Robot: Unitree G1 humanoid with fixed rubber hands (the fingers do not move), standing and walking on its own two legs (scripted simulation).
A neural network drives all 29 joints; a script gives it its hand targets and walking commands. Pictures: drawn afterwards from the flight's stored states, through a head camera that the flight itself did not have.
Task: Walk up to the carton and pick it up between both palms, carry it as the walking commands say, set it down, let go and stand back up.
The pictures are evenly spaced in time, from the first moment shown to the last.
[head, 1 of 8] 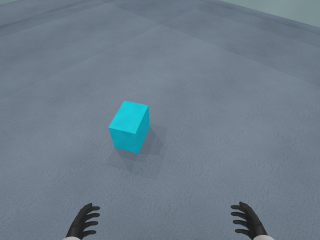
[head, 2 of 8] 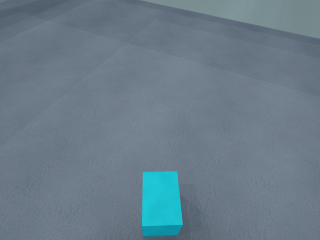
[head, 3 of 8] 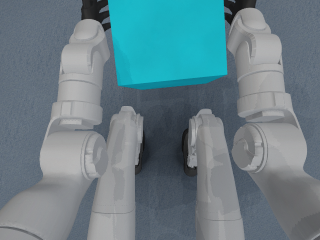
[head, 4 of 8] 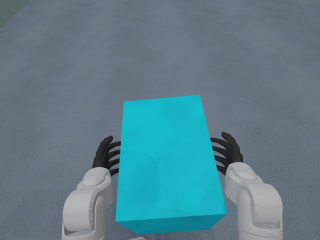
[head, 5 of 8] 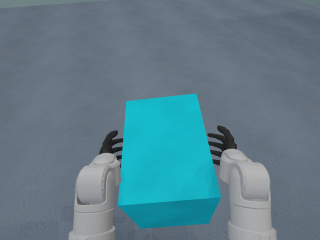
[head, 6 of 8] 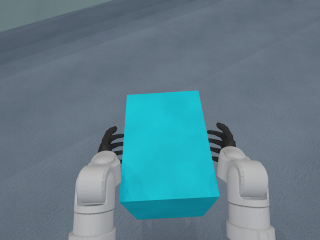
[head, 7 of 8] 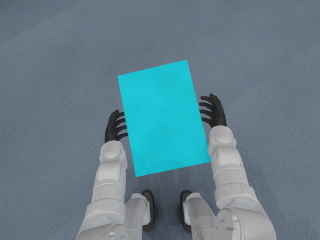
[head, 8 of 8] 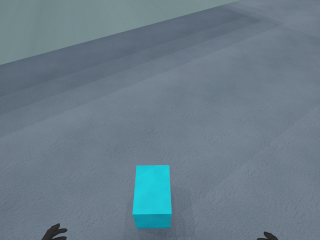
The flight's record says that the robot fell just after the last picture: no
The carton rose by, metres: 0.69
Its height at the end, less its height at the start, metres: +0.00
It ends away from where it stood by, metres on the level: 2.68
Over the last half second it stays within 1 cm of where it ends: yes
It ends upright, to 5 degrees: yes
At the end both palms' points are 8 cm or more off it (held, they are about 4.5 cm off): yes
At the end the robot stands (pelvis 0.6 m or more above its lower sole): yes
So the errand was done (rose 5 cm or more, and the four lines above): yes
